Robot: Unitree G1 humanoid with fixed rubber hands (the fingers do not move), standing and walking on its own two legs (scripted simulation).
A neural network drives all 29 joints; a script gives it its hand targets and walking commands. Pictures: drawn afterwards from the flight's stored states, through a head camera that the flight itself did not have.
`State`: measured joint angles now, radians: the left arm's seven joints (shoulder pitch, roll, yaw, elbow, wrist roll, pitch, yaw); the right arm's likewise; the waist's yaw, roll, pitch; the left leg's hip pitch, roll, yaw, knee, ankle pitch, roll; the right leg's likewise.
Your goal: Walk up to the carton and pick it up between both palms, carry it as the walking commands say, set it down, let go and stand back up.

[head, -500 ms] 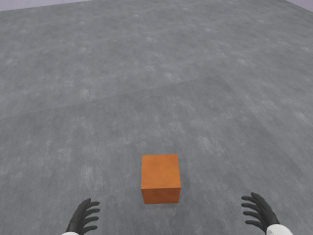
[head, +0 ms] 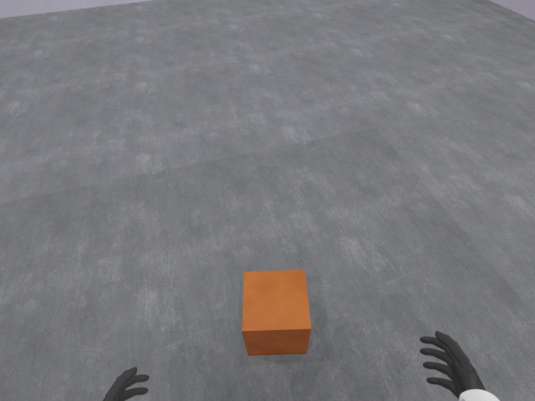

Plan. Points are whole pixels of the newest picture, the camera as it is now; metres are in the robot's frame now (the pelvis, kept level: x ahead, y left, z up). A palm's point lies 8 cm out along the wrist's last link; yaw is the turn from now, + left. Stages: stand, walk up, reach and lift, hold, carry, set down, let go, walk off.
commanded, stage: stand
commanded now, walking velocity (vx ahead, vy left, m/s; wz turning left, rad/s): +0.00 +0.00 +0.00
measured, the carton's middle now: (275, 313) +0.50 +0.02 -0.64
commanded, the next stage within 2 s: none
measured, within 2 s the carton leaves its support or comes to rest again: neither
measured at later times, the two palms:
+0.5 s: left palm out of the picture +0.10 +0.27 -0.08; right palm out of the picture +0.14 -0.26 -0.06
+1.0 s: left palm out of the picture +0.08 +0.27 -0.08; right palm out of the picture +0.12 -0.27 -0.06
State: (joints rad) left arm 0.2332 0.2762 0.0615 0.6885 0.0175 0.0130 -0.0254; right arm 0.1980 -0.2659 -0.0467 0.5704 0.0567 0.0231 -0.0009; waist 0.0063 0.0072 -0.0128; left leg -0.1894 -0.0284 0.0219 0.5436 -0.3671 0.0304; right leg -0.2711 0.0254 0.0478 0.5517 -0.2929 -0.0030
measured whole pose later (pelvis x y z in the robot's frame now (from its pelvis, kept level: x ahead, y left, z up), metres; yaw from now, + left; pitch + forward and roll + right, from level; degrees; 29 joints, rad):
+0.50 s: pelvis -0.02 +0.00 +0.00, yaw +0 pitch -1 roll +0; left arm 0.23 0.29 0.06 0.75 0.02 -0.01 -0.02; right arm 0.20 -0.27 -0.05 0.61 0.06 0.00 -0.01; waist 0.01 0.01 -0.07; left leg -0.19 -0.03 0.02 0.54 -0.34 0.03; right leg -0.27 0.03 0.05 0.55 -0.27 0.00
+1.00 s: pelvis -0.04 -0.01 +0.00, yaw +0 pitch -2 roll +0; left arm 0.23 0.30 0.06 0.78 0.02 -0.02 -0.02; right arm 0.20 -0.27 -0.05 0.65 0.06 -0.02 -0.01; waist 0.01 0.01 -0.07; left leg -0.19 -0.03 0.02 0.54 -0.32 0.03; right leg -0.27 0.03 0.05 0.55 -0.25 0.00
